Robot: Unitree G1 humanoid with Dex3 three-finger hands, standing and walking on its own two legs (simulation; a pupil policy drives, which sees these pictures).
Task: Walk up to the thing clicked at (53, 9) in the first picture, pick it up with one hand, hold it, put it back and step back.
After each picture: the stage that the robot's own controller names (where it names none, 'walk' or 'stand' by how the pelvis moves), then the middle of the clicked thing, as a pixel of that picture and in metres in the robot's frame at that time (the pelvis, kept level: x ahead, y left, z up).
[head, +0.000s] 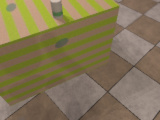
stand; (56, 8) +0.90 +0.18 -0.06
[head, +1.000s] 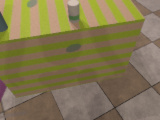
rise first; (73, 11) +0.83 +0.11 -0.05
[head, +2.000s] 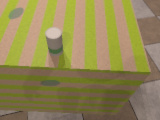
rise first; (54, 42) +0.52 +0.16 -0.03
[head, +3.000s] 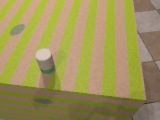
stand; (46, 62) +0.45 +0.20 -0.05
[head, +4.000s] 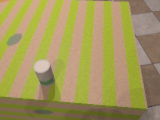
stand; (44, 73) +0.41 +0.19 -0.06
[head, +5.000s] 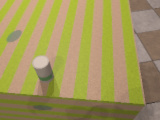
stand; (43, 69) +0.43 +0.20 -0.06
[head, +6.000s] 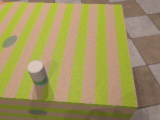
stand; (38, 74) +0.43 +0.22 -0.07
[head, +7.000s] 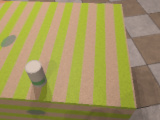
stand; (36, 74) +0.42 +0.23 -0.07
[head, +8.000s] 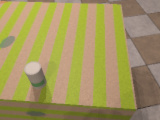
stand; (36, 75) +0.41 +0.23 -0.07
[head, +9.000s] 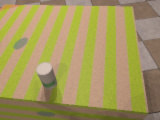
rise first; (47, 76) +0.41 +0.22 -0.07
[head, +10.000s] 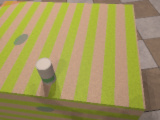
go down; (46, 71) +0.43 +0.22 -0.07
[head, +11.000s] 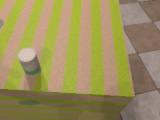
go down; (30, 63) +0.45 +0.21 -0.05
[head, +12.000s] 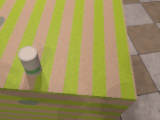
go down; (30, 62) +0.44 +0.20 -0.04
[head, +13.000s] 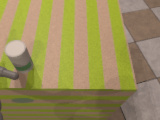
close in; (20, 57) +0.43 +0.22 +0.00
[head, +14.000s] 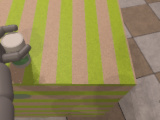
lift; (17, 50) +0.45 +0.21 +0.01
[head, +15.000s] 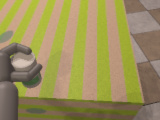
lift; (27, 70) +0.35 +0.20 +0.09
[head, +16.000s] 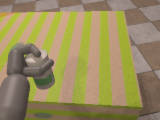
hold; (41, 69) +0.33 +0.16 +0.12
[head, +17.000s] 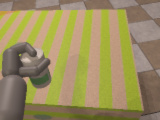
hold; (37, 68) +0.33 +0.17 +0.12
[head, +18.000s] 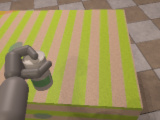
hold; (38, 71) +0.33 +0.17 +0.11
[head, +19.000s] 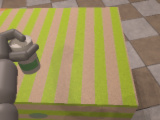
crouch; (26, 55) +0.39 +0.20 +0.12
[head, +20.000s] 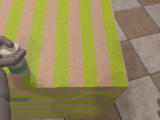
lower; (15, 59) +0.43 +0.22 -0.02
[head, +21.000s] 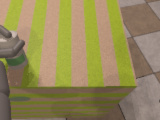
lower; (12, 50) +0.44 +0.22 +0.02
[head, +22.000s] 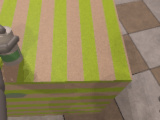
lower; (7, 46) +0.46 +0.23 +0.02
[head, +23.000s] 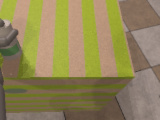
lower; (6, 40) +0.47 +0.23 +0.03
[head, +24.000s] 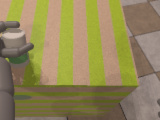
open; (16, 48) +0.45 +0.21 +0.02
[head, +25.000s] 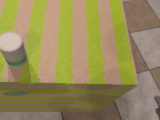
sink last; (14, 51) +0.42 +0.21 +0.01
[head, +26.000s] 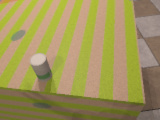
sink last; (41, 68) +0.44 +0.23 -0.02
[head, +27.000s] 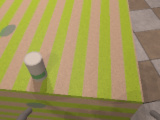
stand; (36, 67) +0.42 +0.22 -0.02
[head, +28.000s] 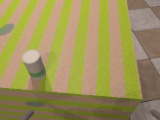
stand; (34, 65) +0.43 +0.22 -0.02
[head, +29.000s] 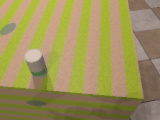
stand; (36, 64) +0.43 +0.22 -0.02
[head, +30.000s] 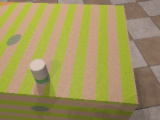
walk; (40, 72) +0.44 +0.22 -0.07
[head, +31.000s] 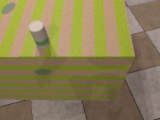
walk; (39, 35) +0.57 +0.24 -0.05
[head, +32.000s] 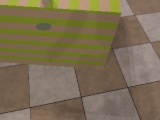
walk; out of the picture +0.87 +0.22 -0.05
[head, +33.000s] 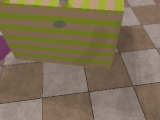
stand; out of the picture +1.06 +0.20 -0.05
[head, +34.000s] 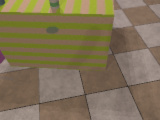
stand; out of the picture +1.06 +0.23 -0.07
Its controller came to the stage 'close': yes
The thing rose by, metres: 0.21
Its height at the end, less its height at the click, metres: +0.00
